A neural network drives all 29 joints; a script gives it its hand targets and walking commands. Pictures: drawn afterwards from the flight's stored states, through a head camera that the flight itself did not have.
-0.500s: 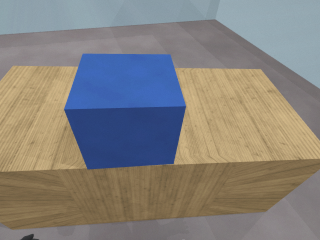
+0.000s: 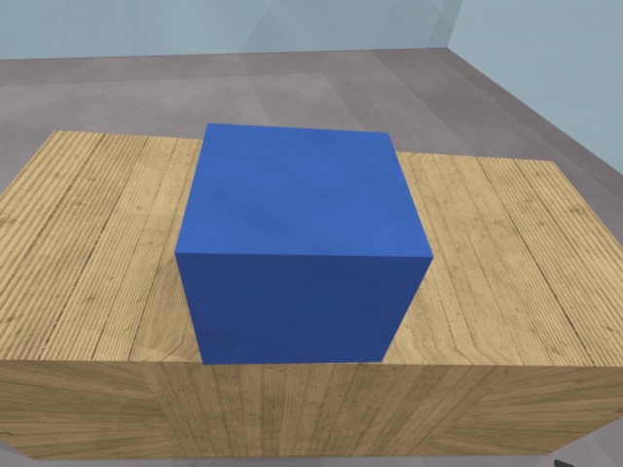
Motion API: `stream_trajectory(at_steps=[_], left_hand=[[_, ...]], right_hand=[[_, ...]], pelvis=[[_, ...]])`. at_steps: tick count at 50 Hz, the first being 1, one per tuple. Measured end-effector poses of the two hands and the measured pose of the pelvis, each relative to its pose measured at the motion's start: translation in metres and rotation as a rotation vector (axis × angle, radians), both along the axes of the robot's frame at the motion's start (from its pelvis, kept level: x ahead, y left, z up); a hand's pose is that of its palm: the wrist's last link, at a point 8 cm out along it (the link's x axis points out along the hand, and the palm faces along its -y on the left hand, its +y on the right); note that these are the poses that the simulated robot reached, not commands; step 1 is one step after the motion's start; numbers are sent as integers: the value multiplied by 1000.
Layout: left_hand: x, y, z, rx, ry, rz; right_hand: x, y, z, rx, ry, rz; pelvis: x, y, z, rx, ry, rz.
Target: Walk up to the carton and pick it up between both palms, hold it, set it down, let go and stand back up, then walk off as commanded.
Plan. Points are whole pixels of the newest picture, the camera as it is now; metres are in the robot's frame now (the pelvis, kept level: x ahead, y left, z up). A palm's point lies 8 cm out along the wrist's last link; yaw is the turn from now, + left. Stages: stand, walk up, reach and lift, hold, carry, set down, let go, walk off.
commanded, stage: walk up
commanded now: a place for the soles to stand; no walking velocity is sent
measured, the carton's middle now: (297, 246) +0.47 +0.01 +0.00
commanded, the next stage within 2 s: stand in 1.00 s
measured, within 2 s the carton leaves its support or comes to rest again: neither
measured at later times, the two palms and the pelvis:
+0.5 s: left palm out of the picture +0.12 +0.31 -0.07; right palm out of the picture +0.10 -0.35 -0.07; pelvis +0.01 -0.02 +0.00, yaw -1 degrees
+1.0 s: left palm out of the picture +0.13 +0.30 -0.08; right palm out of the picture +0.12 -0.35 -0.06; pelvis +0.01 -0.02 +0.00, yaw -1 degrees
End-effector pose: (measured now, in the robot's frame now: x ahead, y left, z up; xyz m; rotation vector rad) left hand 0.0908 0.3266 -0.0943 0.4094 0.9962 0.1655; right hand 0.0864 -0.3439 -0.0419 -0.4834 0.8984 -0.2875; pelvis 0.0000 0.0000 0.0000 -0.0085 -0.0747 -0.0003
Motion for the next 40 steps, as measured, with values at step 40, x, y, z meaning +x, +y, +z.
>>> stream_trajectory(at_steps=[40], left_hand=[[41, -29, 9, 8, -40, -16]], right_hand=[[25, -14, -12, 35, 7, 7]], pelvis=[[15, -24, 1, 9, 29, -23]])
